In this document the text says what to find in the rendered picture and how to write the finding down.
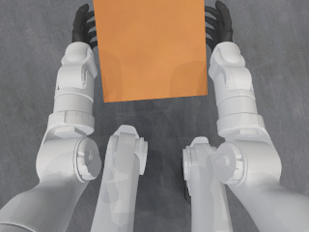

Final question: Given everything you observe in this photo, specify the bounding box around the right robot hand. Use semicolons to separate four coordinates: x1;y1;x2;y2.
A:
204;0;234;53

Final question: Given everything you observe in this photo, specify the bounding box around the robot right foot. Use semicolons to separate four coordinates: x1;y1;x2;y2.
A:
181;157;191;205

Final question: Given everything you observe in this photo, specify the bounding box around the left robot hand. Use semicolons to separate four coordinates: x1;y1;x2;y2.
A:
71;3;98;50

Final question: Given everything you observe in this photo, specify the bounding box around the carton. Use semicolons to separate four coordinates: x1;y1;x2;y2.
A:
93;0;208;102

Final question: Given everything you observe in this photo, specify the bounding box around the left robot shin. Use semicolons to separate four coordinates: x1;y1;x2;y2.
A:
104;125;140;165

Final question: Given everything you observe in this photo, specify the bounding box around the robot left upper arm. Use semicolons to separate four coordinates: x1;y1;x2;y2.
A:
0;136;102;232

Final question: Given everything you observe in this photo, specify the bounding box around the robot right upper arm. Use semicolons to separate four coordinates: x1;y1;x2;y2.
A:
213;139;309;232

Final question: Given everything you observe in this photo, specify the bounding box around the right robot forearm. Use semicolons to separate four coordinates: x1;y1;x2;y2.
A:
209;42;282;166

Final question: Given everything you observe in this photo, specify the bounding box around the left robot forearm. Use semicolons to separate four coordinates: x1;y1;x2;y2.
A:
36;42;98;175

